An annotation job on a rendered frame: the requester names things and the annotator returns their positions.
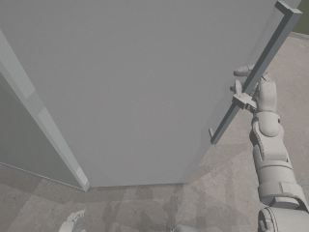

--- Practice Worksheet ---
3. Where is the fridge door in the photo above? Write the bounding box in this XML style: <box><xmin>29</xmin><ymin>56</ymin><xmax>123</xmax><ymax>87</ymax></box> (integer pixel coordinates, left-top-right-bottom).
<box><xmin>0</xmin><ymin>0</ymin><xmax>301</xmax><ymax>188</ymax></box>

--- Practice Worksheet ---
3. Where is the left robot hand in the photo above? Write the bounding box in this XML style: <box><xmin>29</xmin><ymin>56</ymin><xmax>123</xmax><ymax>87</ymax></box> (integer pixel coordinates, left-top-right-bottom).
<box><xmin>58</xmin><ymin>210</ymin><xmax>86</xmax><ymax>232</ymax></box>

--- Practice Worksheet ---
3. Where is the handle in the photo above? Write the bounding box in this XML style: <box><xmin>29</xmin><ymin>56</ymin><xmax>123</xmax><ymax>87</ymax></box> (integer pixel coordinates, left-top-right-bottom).
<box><xmin>209</xmin><ymin>0</ymin><xmax>303</xmax><ymax>145</ymax></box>

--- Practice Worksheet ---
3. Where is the right robot hand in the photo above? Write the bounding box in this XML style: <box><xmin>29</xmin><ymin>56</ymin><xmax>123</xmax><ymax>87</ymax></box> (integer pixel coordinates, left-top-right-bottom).
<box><xmin>230</xmin><ymin>64</ymin><xmax>277</xmax><ymax>116</ymax></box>

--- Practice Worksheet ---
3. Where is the robot right upper arm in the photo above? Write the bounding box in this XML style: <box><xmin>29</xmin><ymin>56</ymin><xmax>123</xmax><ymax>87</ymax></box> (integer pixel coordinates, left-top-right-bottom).
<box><xmin>257</xmin><ymin>207</ymin><xmax>309</xmax><ymax>232</ymax></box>

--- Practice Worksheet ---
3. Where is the robot right forearm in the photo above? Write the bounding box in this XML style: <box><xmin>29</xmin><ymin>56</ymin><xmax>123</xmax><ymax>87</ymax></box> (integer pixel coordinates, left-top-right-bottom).
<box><xmin>249</xmin><ymin>111</ymin><xmax>309</xmax><ymax>214</ymax></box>

